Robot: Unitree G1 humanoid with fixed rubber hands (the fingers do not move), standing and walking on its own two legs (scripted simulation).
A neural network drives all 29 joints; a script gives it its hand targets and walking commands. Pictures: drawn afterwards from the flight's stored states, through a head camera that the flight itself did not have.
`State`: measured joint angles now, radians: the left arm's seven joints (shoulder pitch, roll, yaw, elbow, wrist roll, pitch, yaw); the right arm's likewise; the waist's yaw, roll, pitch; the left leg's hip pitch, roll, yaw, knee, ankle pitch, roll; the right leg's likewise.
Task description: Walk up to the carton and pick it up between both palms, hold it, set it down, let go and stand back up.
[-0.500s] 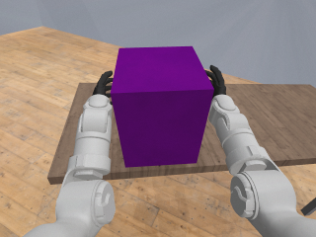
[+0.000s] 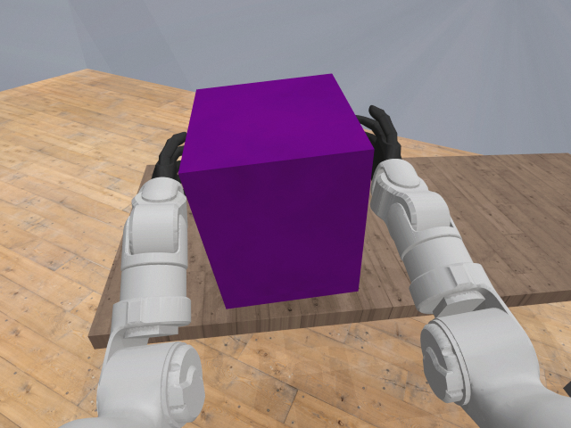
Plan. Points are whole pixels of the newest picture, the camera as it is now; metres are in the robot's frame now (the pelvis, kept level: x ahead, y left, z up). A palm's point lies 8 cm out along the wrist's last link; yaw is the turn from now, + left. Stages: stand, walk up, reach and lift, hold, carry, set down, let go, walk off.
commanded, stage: reach and lift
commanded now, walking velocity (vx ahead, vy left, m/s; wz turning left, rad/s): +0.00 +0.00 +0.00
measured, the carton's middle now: (278, 192) +0.40 +0.00 +0.19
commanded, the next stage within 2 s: hold in 0.76 s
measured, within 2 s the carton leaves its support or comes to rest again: neither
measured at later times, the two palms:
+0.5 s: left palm (161, 179) +0.37 +0.15 +0.24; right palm (387, 151) +0.37 -0.14 +0.27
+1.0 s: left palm (159, 168) +0.36 +0.15 +0.25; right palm (390, 137) +0.37 -0.14 +0.29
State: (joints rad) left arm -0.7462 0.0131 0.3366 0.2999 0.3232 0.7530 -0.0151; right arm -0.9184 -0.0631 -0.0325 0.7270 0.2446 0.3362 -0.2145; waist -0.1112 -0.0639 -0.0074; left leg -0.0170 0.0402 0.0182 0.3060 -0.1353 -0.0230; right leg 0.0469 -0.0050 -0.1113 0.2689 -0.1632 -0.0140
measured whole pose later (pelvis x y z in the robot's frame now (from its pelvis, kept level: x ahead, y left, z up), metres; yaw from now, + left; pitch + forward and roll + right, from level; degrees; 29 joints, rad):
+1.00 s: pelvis -0.01 +0.00 +0.00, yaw +0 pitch -8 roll +0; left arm -0.83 0.02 0.38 0.31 0.32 0.85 -0.04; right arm -1.03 -0.10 -0.03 0.75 0.29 0.47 -0.24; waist -0.10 -0.04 -0.06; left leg -0.05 0.04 0.00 0.31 -0.13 -0.02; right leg 0.01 0.01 -0.07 0.28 -0.16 -0.02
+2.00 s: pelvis +0.00 +0.00 +0.00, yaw +0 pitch -6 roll -1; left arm -0.87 0.04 0.38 0.36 0.29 0.88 -0.04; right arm -1.10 -0.13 0.00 0.78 0.35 0.55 -0.28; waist -0.09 -0.02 -0.12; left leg -0.08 0.04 -0.01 0.33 -0.14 -0.03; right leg -0.02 0.02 -0.04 0.29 -0.17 -0.02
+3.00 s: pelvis +0.01 +0.00 +0.00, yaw +0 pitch -5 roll -1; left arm -0.86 0.04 0.37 0.36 0.28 0.89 -0.03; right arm -1.10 -0.14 0.02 0.76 0.37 0.57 -0.29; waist -0.09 -0.02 -0.13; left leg -0.09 0.03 -0.02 0.33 -0.16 -0.03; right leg -0.02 0.03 -0.02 0.29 -0.18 -0.02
